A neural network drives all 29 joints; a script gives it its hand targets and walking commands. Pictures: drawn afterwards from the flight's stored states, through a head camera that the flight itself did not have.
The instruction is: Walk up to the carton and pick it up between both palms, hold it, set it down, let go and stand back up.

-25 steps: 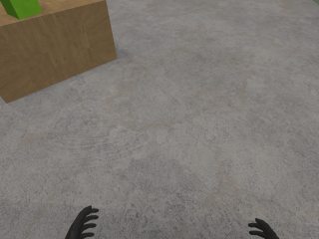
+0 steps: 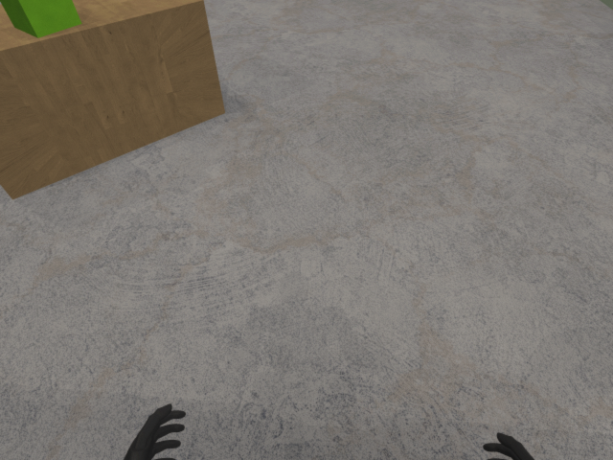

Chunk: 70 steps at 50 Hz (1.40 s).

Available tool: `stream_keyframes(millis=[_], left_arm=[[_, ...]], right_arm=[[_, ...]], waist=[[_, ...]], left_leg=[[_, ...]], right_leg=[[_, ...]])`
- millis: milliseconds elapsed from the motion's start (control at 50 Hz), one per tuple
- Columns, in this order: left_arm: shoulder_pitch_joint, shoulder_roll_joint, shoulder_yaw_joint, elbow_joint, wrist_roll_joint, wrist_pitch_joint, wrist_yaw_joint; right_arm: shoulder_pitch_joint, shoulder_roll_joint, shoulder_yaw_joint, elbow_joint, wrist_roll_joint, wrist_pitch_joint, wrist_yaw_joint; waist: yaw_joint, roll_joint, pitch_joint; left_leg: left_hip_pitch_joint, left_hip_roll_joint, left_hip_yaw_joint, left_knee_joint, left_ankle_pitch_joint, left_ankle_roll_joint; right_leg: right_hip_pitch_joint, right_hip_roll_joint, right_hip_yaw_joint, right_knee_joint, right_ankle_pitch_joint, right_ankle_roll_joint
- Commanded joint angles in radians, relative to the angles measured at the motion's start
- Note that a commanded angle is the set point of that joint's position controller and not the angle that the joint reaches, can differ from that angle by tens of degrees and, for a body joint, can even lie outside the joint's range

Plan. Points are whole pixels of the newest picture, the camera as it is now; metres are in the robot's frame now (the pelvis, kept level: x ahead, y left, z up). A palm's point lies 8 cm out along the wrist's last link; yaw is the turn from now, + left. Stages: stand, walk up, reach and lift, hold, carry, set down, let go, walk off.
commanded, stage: stand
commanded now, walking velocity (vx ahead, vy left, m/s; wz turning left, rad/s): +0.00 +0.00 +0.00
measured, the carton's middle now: out of the picture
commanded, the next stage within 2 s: walk up in 0.32 s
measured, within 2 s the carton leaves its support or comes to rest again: neither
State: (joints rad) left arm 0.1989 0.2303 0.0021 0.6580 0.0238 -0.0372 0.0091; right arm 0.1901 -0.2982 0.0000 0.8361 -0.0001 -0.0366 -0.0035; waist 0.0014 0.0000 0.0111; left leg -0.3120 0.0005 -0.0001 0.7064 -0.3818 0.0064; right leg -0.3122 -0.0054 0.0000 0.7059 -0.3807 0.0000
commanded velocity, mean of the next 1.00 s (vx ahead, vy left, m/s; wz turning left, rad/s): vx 0.00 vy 0.00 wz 0.00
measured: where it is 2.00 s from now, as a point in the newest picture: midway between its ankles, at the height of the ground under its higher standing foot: (204, 395)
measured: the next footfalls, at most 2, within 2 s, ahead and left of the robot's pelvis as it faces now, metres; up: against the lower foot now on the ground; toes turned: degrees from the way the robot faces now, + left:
left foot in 0.86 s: +0.09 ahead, +0.25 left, +0.00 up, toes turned +15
right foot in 1.28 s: +0.36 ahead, +0.11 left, +0.00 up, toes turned +12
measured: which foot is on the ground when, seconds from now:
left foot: down 0.00-0.56, up 0.58-0.84, down 0.86-1.00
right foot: down 0.00-0.88, up 0.90-1.00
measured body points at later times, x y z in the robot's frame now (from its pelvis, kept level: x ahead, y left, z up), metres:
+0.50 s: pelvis -0.01 +0.00 +0.00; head -0.01 +0.00 +0.45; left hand +0.14 +0.24 -0.10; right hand +0.10 -0.28 -0.12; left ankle +0.00 +0.12 -0.72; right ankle +0.00 -0.12 -0.72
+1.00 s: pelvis +0.07 +0.14 +0.00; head +0.09 +0.17 +0.45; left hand +0.14 +0.49 -0.09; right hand +0.24 -0.15 -0.08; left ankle +0.05 +0.24 -0.72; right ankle +0.02 -0.03 -0.64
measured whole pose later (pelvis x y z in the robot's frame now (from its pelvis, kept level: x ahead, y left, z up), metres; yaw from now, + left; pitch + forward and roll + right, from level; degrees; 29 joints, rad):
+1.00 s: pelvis +0.07 +0.14 +0.00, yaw +14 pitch +1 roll -1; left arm 0.20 0.44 0.09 0.71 0.02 -0.08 -0.03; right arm 0.29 -0.44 0.00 0.78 0.00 -0.07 0.10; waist -0.01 -0.04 0.02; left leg -0.35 0.01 0.00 0.70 -0.37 0.03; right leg -0.38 -0.10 -0.06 1.13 -0.45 0.00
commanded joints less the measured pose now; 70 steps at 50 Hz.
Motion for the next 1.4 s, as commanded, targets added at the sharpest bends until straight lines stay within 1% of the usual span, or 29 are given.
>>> stream_keyframes(millis=[0, 480, 500, 520, 540, 560, 600, 680, 780, 800, 820, 840, 860, 880, 900, 920, 960, 1000, 1080, 1160, 1220, 1240, 1260, 1280, 1300, 1320, 1340, 1360, 1380], left_arm=[[-0.062, 0.277, 0.079, 0.006, -0.008, -0.031, 0.013], [-0.081, 0.283, 0.075, 0.063, -0.014, -0.025, 0.013], [0.027, 0.456, 0.177, 0.014, -0.001, -0.062, -0.014], [0.096, 0.519, 0.192, 0.037, 0.011, -0.078, -0.006], [0.098, 0.534, 0.204, 0.042, 0.018, -0.086, -0.001], [0.042, 0.533, 0.201, 0.024, 0.014, -0.087, 0.001], [0.035, 0.504, 0.189, 0.011, 0.023, -0.097, 0.000], [-0.023, 0.517, 0.192, 0.017, 0.029, -0.098, -0.008], [-0.089, 0.535, 0.197, 0.018, 0.030, -0.087, -0.035], [-0.128, 0.531, 0.192, 0.014, 0.026, -0.080, -0.039], [-0.146, 0.487, 0.174, 0.005, 0.022, -0.071, -0.038], [-0.097, 0.406, 0.144, -0.006, 0.013, -0.061, -0.041], [-0.103, 0.299, 0.111, -0.042, 0.007, -0.067, -0.047], [-0.114, 0.318, 0.101, -0.054, -0.010, -0.072, -0.049], [-0.150, 0.409, 0.108, -0.048, -0.011, -0.078, -0.045], [-0.170, 0.446, 0.116, -0.049, -0.018, -0.084, -0.044], [-0.183, 0.408, 0.113, -0.032, -0.031, -0.092, -0.051], [-0.164, 0.401, 0.118, -0.046, -0.035, -0.087, -0.052], [-0.206, 0.394, 0.114, -0.078, -0.027, -0.080, -0.056], [-0.304, 0.373, 0.106, -0.106, -0.025, -0.091, -0.063], [-0.214, 0.368, 0.117, -0.070, -0.024, -0.099, -0.064], [-0.100, 0.376, 0.130, -0.031, -0.023, -0.101, -0.057], [0.092, 0.413, 0.153, 0.030, -0.023, -0.099, -0.048], [0.266, 0.492, 0.186, 0.072, -0.013, -0.101, -0.033], [0.295, 0.535, 0.192, 0.063, -0.022, -0.097, -0.022], [0.238, 0.527, 0.191, 0.055, -0.020, -0.094, -0.015], [0.201, 0.514, 0.185, 0.046, -0.020, -0.095, -0.011], [0.158, 0.476, 0.168, 0.037, -0.020, -0.097, -0.011], [0.135, 0.466, 0.161, 0.039, -0.020, -0.101, -0.014]], right_arm=[[-0.076, -0.224, -0.070, -0.059, -0.018, -0.025, -0.006], [-0.091, -0.230, -0.062, -0.005, -0.016, -0.026, -0.005], [-0.057, -0.337, -0.117, -0.117, -0.048, -0.008, 0.055], [-0.156, -0.306, -0.114, -0.151, -0.050, 0.000, 0.092], [-0.208, -0.290, -0.114, -0.167, -0.065, 0.008, 0.099], [-0.178, -0.322, -0.121, -0.172, -0.066, 0.013, 0.107], [-0.116, -0.342, -0.136, -0.156, -0.063, 0.011, 0.134], [-0.083, -0.317, -0.143, -0.142, -0.037, 0.022, 0.170], [-0.071, -0.326, -0.131, -0.156, -0.025, 0.002, 0.162], [0.016, -0.322, -0.135, -0.128, -0.026, -0.008, 0.157], [0.179, -0.350, -0.154, -0.061, -0.031, -0.017, 0.140], [0.338, -0.412, -0.180, -0.020, -0.042, -0.028, 0.108], [0.373, -0.494, -0.193, -0.034, -0.058, -0.038, 0.080], [0.289, -0.553, -0.195, -0.076, -0.049, -0.047, 0.068], [0.222, -0.566, -0.184, -0.091, -0.003, -0.045, 0.074], [0.182, -0.550, -0.173, -0.103, 0.005, -0.050, 0.068], [0.222, -0.448, -0.145, -0.083, -0.008, -0.062, 0.052], [0.258, -0.415, -0.134, -0.078, -0.012, -0.067, 0.048], [0.268, -0.399, -0.126, -0.088, -0.004, -0.073, 0.046], [0.284, -0.422, -0.126, -0.075, -0.001, -0.071, 0.051], [0.196, -0.406, -0.118, -0.097, -0.005, -0.067, 0.052], [0.135, -0.398, -0.113, -0.109, -0.002, -0.067, 0.052], [0.099, -0.365, -0.101, -0.125, 0.006, -0.072, 0.052], [0.115, -0.274, -0.075, -0.134, 0.006, -0.078, 0.057], [0.193, -0.257, -0.062, -0.128, 0.012, -0.075, 0.058], [0.194, -0.349, -0.080, -0.094, -0.004, -0.066, 0.053], [0.177, -0.376, -0.087, -0.089, -0.011, -0.065, 0.053], [0.140, -0.376, -0.090, -0.083, -0.012, -0.070, 0.055], [0.124, -0.362, -0.091, -0.091, -0.015, -0.069, 0.062]], waist=[[-0.002, -0.047, 0.004], [0.001, -0.076, 0.006], [0.076, -0.096, -0.053], [0.125, -0.202, 0.023], [0.134, -0.203, 0.060], [0.098, -0.127, 0.068], [0.055, -0.105, 0.043], [0.035, -0.253, 0.032], [0.034, -0.254, 0.035], [-0.026, -0.213, -0.007], [-0.104, -0.052, -0.114], [-0.163, 0.144, -0.211], [-0.154, 0.334, -0.183], [-0.138, 0.358, -0.161], [-0.127, 0.214, -0.142], [-0.111, 0.113, -0.079], [-0.091, 0.107, 0.006], [-0.084, 0.094, 0.009], [-0.096, 0.032, 0.035], [-0.113, 0.008, 0.100], [-0.048, 0.060, 0.081], [0.031, 0.026, 0.041], [0.124, -0.013, -0.075], [0.191, -0.171, -0.239], [0.158, -0.221, -0.353], [0.132, -0.111, -0.300], [0.116, -0.063, -0.250], [0.094, 0.025, -0.156], [0.080, 0.011, -0.077]], left_leg=[[0.021, 0.087, -0.120, -0.154, 0.279, 0.082], [0.032, 0.087, -0.124, -0.187, 0.278, 0.077], [-0.301, 0.077, -0.202, -0.083, -0.183, 0.131], [-0.601, 0.013, -0.064, 0.094, -0.203, 0.078], [-0.674, 0.077, -0.044, 0.308, -0.072, 0.032], [-0.639, 0.105, -0.081, 0.346, -0.021, 0.005], [-0.533, 0.124, -0.061, 0.348, -0.018, -0.016], [-0.418, 0.115, -0.002, 0.246, -0.009, -0.031], [-0.261, 0.109, 0.083, -0.025, -0.030, -0.004], [-0.110, 0.079, 0.118, -0.126, 0.022, 0.003], [0.104, -0.003, 0.177, -0.230, 0.070, 0.003], [0.398, -0.030, 0.032, -0.262, 0.038, 0.054], [0.523, 0.160, -0.383, -0.364, -0.076, 0.109], [0.571, 0.294, -0.713, -0.485, -0.194, 0.207], [0.486, 0.345, -0.841, -0.511, -0.236, 0.283], [0.423, 0.327, -0.777, -0.484, -0.161, 0.275], [0.357, 0.230, -0.535, -0.412, 0.293, 0.208], [0.388, 0.238, -0.499, -0.405, 0.468, 0.192], [0.408, 0.253, -0.481, -0.414, 0.441, 0.229], [0.341, 0.252, -0.463, -0.446, 0.470, 0.200], [0.189, 0.200, -0.352, -0.367, 0.598, 0.147], [0.031, 0.155, -0.274, -0.237, 0.691, 0.112], [-0.129, 0.106, -0.187, -0.020, 0.692, 0.085], [-0.299, 0.000, -0.079, 0.287, 0.436, 0.049], [-0.438, -0.075, -0.044, 0.433, -0.102, 0.018], [-0.506, -0.024, -0.078, 0.526, -0.084, 0.035], [-0.512, 0.005, -0.114, 0.581, -0.032, 0.042], [-0.507, 0.040, -0.116, 0.577, 0.037, 0.045], [-0.479, 0.064, -0.103, 0.548, 0.078, 0.045]], right_leg=[[0.045, -0.091, 0.108, -0.168, 0.276, -0.080], [0.051, -0.099, 0.115, -0.198, 0.243, -0.074], [0.298, -0.184, 0.165, -0.230, -0.254, -0.144], [0.434, -0.368, 0.420, -0.432, -0.559, -0.226], [0.412, -0.531, 0.560, -0.561, -0.569, -0.251], [0.370, -0.541, 0.521, -0.551, -0.483, -0.250], [0.255, -0.485, 0.431, -0.546, -0.472, -0.255], [0.240, -0.397, 0.184, -0.528, -0.309, -0.229], [0.220, -0.347, -0.012, -0.387, -0.179, -0.193], [0.172, -0.304, -0.093, -0.265, -0.144, -0.165], [0.129, -0.225, -0.201, 0.016, 0.041, -0.135], [-0.086, -0.154, -0.218, 0.377, 0.147, -0.090], [-0.425, -0.059, -0.134, 0.547, -0.165, -0.040], [-0.626, 0.001, -0.086, 0.600, -0.216, -0.023], [-0.586, -0.054, 0.033, 0.587, -0.154, -0.024], [-0.571, -0.090, 0.058, 0.548, -0.085, -0.024], [-0.501, -0.100, 0.060, 0.476, 0.009, -0.024], [-0.480, -0.086, 0.048, 0.390, 0.043, -0.018], [-0.489, -0.073, 0.042, 0.190, 0.022, -0.002], [-0.421, -0.038, -0.013, -0.028, 0.045, -0.006], [-0.164, 0.006, -0.048, -0.149, 0.116, -0.036], [0.090, 0.021, -0.052, -0.234, 0.168, -0.063], [0.410, -0.012, -0.015, -0.281, 0.276, -0.095], [0.717, -0.220, 0.206, -0.343, 0.133, -0.148], [0.895, -0.469, 0.473, -0.361, 0.061, -0.218], [0.824, -0.501, 0.547, -0.396, -0.054, -0.266], [0.729, -0.514, 0.545, -0.392, -0.053, -0.283], [0.577, -0.464, 0.458, -0.397, -0.029, -0.261], [0.456, -0.429, 0.348, -0.416, 0.024, -0.238]])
